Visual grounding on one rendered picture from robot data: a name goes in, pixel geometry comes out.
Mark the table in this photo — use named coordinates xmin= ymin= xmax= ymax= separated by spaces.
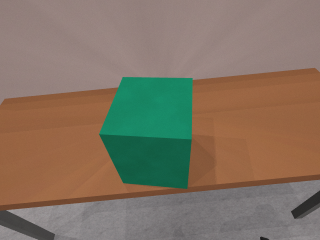
xmin=0 ymin=68 xmax=320 ymax=240

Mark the carton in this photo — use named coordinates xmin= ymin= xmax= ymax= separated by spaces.
xmin=99 ymin=77 xmax=193 ymax=189

